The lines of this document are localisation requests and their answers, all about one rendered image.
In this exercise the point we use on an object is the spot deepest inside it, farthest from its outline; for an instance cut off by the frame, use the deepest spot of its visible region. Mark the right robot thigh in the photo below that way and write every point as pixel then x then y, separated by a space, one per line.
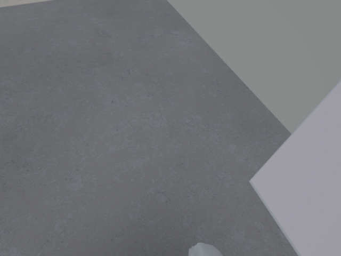
pixel 204 250

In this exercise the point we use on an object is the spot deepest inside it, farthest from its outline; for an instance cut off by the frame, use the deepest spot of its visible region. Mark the fridge door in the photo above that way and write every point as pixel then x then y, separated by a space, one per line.
pixel 301 183

